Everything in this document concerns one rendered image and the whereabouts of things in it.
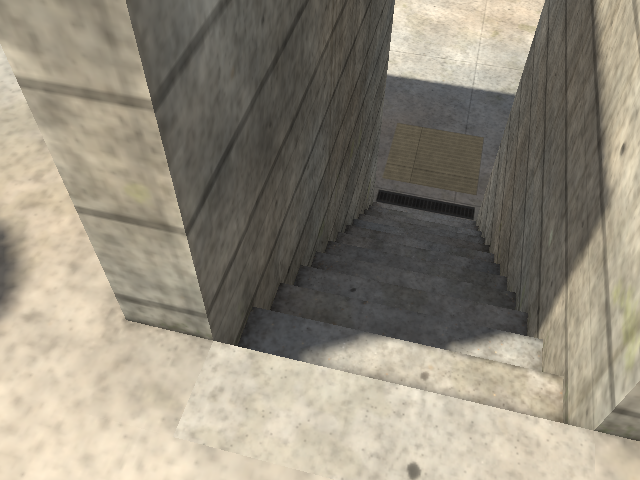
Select stairs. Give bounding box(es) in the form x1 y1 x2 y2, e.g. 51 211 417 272
238 202 564 423

